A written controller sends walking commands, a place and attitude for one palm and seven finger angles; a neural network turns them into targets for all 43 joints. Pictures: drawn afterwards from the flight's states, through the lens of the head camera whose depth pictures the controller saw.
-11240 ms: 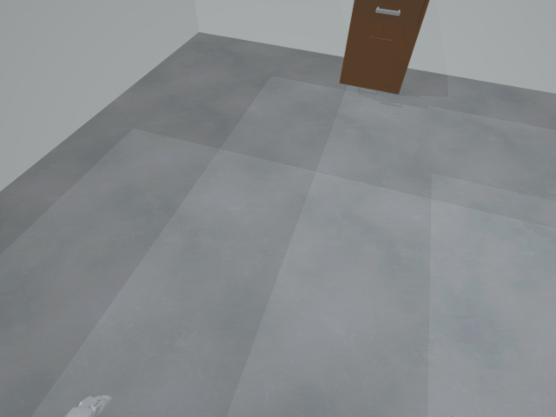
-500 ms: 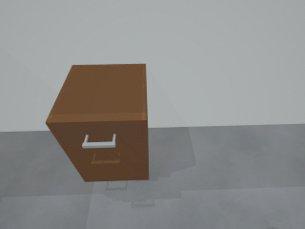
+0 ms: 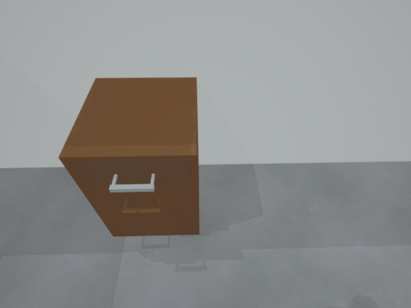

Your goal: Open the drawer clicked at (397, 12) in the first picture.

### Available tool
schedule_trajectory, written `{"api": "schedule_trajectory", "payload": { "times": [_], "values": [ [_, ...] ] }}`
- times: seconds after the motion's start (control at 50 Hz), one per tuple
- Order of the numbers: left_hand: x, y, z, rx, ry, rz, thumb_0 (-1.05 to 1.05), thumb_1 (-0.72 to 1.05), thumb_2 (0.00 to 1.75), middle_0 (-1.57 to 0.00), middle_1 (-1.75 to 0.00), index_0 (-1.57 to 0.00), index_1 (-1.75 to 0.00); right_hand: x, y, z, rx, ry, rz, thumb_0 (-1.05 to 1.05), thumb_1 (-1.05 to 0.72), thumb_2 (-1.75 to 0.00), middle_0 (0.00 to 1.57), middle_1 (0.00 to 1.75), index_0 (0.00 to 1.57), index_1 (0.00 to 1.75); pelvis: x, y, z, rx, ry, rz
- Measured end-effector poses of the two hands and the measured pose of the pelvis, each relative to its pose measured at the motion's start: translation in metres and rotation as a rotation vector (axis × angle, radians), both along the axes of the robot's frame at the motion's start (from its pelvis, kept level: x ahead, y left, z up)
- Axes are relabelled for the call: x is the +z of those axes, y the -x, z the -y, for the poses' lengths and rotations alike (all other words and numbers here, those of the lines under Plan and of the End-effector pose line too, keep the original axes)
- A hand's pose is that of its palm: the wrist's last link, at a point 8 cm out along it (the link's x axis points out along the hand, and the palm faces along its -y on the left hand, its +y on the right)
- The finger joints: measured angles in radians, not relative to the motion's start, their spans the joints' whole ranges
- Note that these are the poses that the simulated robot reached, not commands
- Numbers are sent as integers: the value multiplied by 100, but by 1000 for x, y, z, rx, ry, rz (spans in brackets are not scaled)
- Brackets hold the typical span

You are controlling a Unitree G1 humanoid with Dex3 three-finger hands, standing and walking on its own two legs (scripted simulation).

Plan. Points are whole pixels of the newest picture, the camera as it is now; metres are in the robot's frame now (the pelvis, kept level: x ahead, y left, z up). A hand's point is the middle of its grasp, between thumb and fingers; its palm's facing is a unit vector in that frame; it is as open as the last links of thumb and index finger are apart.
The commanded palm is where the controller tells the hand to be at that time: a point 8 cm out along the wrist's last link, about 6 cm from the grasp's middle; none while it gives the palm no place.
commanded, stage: come to a stop and stand still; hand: left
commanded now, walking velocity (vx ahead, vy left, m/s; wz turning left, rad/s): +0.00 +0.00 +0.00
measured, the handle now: (133, 182) +0.53 +0.28 -0.23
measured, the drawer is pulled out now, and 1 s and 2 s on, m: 0.00 0.00 0.00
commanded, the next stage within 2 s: look again from close up in 1.02 s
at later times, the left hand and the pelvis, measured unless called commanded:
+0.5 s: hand out of the picture -0.05 +0.19 -0.17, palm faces +0.04 -0.98 -0.19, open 7.4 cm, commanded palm none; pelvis -0.03 +0.02 +0.00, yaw +0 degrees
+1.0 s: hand out of the picture -0.04 +0.15 -0.18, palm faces +0.06 -0.99 -0.14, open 7.4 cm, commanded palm none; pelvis -0.02 +0.01 +0.00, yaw +0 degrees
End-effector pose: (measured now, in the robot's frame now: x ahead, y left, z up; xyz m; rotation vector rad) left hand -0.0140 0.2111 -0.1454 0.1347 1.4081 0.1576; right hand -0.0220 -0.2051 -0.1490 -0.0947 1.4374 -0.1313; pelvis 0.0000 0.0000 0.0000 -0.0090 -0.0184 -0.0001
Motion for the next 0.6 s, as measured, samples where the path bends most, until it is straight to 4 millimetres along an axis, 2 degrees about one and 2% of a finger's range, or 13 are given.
{"api": "schedule_trajectory", "payload": {
  "times": [0.12,0.22,0.42,0.6],
  "values": [
    [-6,4,-13,1,8,24,1,91,90,-20,-30,-20,-30,3,-12,1,10,45,98,1,-91,-90,20,30,20,30,-3,9,-10,8,-4,17],
    [-5,5,-25,2,4,68,1,91,90,-20,-30,-20,-30,5,-12,-3,22,54,136,1,-92,-90,20,30,20,30,-2,18,-19,6,-4,33],
    [0,26,-34,0,-4,49,1,91,90,-20,-30,-20,-30,5,17,-16,20,24,99,1,-91,-90,20,30,20,30,0,30,-24,1,-13,27],
    [3,50,-23,22,3,-18,1,90,90,-19,-30,-20,-30,2,40,-19,4,-3,22,1,-91,-90,20,30,20,30,1,30,-20,1,-17,20]
  ]
}}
